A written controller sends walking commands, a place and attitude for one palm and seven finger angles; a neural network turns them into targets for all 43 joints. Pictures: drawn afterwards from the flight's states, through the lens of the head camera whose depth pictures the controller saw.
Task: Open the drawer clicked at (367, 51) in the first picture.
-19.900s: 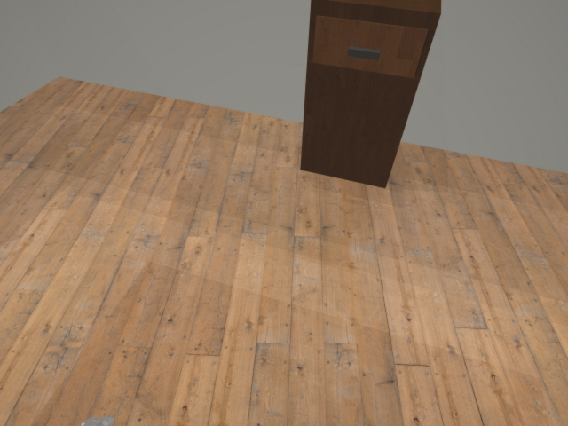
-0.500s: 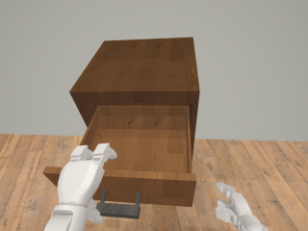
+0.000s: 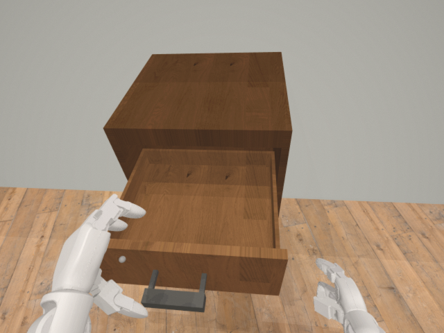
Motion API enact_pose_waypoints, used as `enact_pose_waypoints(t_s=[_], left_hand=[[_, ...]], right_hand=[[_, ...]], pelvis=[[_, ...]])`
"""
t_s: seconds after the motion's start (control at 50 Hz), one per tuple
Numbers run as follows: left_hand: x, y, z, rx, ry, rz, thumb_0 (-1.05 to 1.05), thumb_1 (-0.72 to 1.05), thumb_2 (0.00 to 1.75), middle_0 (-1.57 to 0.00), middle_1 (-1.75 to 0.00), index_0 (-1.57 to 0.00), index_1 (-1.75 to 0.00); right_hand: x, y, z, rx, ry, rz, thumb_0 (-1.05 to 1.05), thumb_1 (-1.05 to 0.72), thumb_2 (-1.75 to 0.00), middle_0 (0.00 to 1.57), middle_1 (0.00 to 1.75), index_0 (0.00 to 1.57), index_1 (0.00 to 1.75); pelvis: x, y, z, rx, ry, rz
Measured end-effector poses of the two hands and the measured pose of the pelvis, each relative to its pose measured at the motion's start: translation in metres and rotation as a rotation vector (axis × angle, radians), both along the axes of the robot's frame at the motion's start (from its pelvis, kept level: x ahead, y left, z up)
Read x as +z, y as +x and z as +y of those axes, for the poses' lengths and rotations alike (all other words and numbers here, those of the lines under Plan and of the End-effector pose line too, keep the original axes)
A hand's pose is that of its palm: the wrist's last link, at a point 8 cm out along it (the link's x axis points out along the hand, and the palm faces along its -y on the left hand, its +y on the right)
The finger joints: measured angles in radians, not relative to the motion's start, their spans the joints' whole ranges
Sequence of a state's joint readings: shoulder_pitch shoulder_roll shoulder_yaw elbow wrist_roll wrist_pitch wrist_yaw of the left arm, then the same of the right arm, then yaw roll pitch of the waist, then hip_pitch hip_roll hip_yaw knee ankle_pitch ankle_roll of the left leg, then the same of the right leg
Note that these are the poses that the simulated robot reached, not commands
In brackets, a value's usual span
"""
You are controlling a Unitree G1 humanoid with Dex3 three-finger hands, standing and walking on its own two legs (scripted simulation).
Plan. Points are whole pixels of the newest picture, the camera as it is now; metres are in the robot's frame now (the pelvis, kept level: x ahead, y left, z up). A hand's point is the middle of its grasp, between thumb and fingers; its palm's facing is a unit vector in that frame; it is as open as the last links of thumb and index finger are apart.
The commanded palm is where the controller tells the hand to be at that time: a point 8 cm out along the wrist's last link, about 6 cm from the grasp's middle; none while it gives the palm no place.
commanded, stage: draw the hand back to the body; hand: left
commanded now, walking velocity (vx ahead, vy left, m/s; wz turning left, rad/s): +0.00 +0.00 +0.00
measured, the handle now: (176, 288) +0.22 +0.14 -0.07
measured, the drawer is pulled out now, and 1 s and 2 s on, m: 0.29 0.29 0.29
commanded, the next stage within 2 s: step back with the hand held close in 0.92 s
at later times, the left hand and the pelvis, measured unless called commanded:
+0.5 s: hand (81, 241) +0.19 +0.22 +0.16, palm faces +0.37 -0.84 -0.40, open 10.6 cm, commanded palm +0.14 +0.27 +0.18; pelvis +0.02 -0.01 +0.00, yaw +3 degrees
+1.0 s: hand (77, 239) +0.19 +0.23 +0.16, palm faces +0.43 -0.80 -0.42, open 7.5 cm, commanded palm +0.14 +0.27 +0.18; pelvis +0.02 -0.02 +0.00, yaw +3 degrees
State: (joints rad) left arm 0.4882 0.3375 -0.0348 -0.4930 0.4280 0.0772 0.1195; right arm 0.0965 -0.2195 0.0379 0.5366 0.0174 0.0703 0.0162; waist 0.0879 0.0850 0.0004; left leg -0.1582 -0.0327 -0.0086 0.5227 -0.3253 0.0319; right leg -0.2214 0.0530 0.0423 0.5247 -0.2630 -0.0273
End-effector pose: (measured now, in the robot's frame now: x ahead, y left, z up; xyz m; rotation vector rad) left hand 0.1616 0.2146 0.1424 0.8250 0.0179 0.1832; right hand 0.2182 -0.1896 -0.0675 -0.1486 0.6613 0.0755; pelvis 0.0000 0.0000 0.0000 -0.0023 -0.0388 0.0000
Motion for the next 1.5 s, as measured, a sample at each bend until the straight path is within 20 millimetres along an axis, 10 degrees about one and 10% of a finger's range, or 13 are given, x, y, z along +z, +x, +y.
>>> enact_pose_waypoints(t_s=[0.14,0.86,1.26,1.5], left_hand=[[0.011,-0.012,0.013,0.010,-0.435,-0.173,-0.01,-0.36,0.36,-0.31,-1.12,-0.31,-1.11],[0.035,-0.019,0.048,0.166,-0.327,-0.269,0.01,0.79,0.86,-0.21,-0.37,-0.22,-0.36],[0.035,-0.012,0.056,0.095,-0.256,-0.233,0.01,0.89,0.90,-0.21,-0.31,-0.21,-0.30],[0.041,-0.044,0.065,0.066,-0.193,-0.251,0.01,0.89,0.90,-0.21,-0.31,-0.22,-0.30]], right_hand=[[0.010,-0.016,0.000,-0.020,-0.070,-0.082,0.01,-0.90,-0.90,0.20,0.30,0.20,0.30],[-0.002,0.003,-0.024,-0.054,-0.056,-0.065,0.01,-0.90,-0.90,0.20,0.30,0.20,0.30],[-0.008,-0.025,-0.050,-0.149,-0.109,0.049,0.01,-0.90,-0.90,0.20,0.30,0.20,0.30],[-0.006,-0.054,-0.037,-0.154,-0.127,0.039,0.01,-0.90,-0.90,0.20,0.30,0.20,0.30]], pelvis=[[0.002,0.008,-0.004,0.037,-0.009,-0.022],[0.002,0.021,-0.017,0.060,-0.002,0.016],[0.003,0.008,-0.011,0.055,-0.005,0.068],[-0.004,-0.021,-0.005,0.053,0.013,0.084]])
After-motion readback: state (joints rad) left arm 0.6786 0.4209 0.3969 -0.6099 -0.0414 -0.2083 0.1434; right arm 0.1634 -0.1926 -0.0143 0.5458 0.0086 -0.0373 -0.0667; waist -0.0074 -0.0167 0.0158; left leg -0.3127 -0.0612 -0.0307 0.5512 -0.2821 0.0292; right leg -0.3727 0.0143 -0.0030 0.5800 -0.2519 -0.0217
